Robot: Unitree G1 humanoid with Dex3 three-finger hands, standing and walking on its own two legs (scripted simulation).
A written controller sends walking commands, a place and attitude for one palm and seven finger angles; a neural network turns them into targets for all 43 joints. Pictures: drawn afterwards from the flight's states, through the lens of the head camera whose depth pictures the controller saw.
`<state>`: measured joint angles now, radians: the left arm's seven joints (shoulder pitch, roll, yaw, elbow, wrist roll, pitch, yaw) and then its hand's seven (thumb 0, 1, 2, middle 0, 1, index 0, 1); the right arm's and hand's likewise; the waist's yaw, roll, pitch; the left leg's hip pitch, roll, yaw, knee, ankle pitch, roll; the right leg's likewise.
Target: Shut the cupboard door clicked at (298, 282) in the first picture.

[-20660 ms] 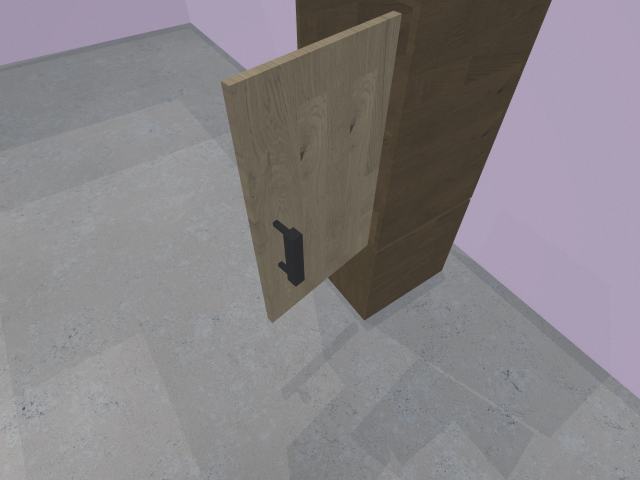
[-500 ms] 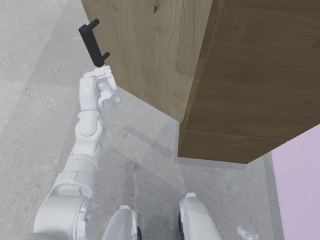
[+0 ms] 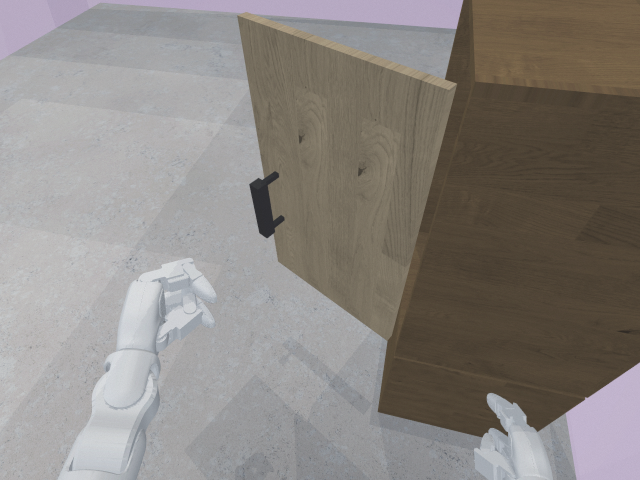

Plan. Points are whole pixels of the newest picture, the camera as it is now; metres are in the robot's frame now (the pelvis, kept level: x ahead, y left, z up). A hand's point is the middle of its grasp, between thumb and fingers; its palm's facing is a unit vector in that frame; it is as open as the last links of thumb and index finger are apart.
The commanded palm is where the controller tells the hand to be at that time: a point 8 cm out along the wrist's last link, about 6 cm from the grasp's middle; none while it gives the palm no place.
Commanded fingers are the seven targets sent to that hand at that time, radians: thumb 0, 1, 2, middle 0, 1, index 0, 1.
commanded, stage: draw the hand back to the body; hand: left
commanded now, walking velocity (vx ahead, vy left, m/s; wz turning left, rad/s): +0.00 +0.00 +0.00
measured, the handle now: (270, 204) +0.63 +0.14 -0.07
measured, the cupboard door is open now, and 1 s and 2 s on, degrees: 63 63 63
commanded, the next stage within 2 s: step back with the hand held close in 0.88 s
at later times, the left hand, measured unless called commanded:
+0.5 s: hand (18, 329) +0.21 +0.27 +0.18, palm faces +0.47 -0.77 -0.43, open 6.1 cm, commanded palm +0.16 +0.31 +0.20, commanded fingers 0.00 0.90 0.90 -0.20 -0.30 -0.20 -0.30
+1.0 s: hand (8, 338) +0.20 +0.27 +0.18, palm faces +0.47 -0.77 -0.42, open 7.4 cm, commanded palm +0.15 +0.30 +0.20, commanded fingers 0.00 0.90 0.90 -0.20 -0.30 -0.20 -0.30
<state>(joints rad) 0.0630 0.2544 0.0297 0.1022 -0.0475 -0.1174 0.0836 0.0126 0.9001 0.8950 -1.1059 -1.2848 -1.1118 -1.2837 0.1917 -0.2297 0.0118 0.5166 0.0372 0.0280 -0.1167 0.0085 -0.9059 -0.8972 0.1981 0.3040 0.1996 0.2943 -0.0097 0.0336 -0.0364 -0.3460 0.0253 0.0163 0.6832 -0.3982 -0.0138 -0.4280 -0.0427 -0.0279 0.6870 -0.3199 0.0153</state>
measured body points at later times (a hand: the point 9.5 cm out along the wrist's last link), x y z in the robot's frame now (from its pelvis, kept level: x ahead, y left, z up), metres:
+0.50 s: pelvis +0.02 +0.01 +0.02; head +0.00 -0.02 +0.47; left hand +0.18 +0.31 +0.20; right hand +0.21 -0.21 -0.07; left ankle -0.03 +0.13 -0.72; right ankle +0.02 -0.13 -0.72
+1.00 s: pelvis +0.01 +0.00 +0.02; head -0.01 -0.02 +0.47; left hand +0.17 +0.31 +0.21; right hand +0.19 -0.22 -0.06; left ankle -0.03 +0.13 -0.72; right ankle +0.02 -0.13 -0.72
